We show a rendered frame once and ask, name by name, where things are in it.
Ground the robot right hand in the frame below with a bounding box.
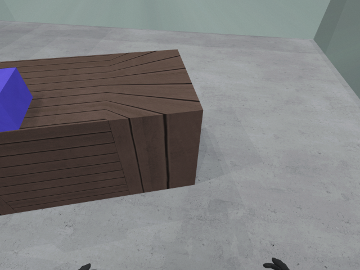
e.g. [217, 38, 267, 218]
[263, 258, 289, 270]

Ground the pedestal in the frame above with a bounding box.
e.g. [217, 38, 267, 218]
[0, 49, 203, 215]

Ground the carton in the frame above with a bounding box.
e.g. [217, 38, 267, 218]
[0, 67, 33, 132]

